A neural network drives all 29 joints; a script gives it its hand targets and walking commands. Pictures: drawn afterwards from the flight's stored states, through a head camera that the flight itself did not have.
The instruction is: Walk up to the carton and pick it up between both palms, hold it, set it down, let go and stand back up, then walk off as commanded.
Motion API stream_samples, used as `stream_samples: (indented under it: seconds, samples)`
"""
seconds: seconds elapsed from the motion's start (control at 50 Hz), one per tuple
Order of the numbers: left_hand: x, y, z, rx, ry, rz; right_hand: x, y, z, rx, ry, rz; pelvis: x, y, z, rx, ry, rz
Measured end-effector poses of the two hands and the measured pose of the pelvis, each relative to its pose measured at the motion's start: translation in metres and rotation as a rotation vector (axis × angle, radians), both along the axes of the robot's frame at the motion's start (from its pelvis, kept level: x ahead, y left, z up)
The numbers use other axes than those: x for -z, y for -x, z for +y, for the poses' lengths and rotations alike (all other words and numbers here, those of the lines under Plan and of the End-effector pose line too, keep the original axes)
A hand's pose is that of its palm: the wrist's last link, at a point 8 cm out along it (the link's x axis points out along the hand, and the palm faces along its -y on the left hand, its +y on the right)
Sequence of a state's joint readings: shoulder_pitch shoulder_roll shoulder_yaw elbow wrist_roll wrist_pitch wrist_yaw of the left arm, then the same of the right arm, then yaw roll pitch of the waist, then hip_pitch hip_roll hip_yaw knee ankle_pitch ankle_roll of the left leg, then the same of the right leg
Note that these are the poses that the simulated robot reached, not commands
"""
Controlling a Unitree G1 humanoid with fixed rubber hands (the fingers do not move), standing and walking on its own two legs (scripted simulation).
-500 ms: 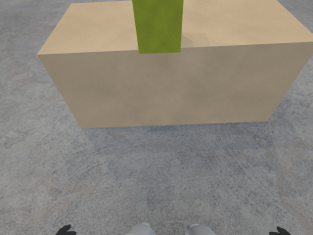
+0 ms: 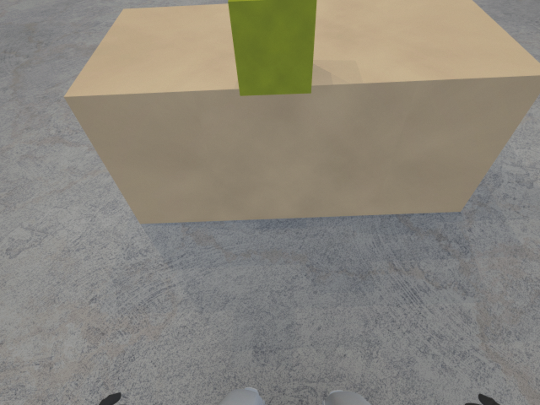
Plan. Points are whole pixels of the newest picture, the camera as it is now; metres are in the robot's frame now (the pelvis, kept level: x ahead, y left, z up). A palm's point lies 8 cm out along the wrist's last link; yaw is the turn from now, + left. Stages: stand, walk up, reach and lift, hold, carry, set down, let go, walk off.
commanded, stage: stand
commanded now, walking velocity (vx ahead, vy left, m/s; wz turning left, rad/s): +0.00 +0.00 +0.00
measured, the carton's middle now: (273, 35) +1.03 +0.03 +0.05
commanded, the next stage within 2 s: none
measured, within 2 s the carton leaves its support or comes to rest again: neither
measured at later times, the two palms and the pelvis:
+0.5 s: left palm out of the picture +0.10 +0.30 -0.11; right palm out of the picture +0.09 -0.30 -0.10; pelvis +0.00 +0.00 +0.00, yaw +0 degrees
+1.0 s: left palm out of the picture +0.10 +0.30 -0.11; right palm out of the picture +0.09 -0.30 -0.10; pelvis +0.01 +0.00 +0.00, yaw +0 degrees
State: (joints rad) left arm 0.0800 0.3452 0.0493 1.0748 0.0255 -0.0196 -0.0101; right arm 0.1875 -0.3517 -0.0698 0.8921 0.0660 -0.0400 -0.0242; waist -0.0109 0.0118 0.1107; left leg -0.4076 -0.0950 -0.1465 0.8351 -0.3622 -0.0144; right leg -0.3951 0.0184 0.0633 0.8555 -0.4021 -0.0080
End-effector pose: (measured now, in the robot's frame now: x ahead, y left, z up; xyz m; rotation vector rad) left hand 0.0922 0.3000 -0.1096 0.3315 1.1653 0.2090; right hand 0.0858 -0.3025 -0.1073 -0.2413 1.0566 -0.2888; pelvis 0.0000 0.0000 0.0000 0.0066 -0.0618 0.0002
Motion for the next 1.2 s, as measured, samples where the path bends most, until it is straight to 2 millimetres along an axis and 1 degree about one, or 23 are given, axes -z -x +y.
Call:
stream_samples:
  seconds: [1.2]
  samples:
    - [-0.0030, -0.0075, 0.0038, -0.009, 0.010, -0.003, -0.0072, -0.0061, 0.0033, 0.006, 0.007, -0.004, -0.0048, -0.0073, 0.0045, 0.002, 0.007, -0.008]
